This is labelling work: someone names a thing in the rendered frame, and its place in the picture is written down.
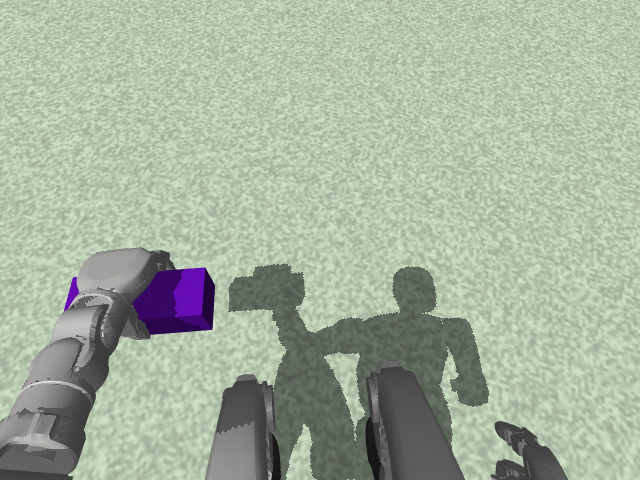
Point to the left robot hand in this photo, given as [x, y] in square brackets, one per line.
[127, 273]

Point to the right robot hand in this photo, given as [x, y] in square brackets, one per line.
[539, 461]

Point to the left robot arm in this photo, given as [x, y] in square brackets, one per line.
[43, 436]

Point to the right robot foot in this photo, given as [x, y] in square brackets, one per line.
[372, 453]

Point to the carton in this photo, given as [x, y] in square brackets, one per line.
[175, 301]

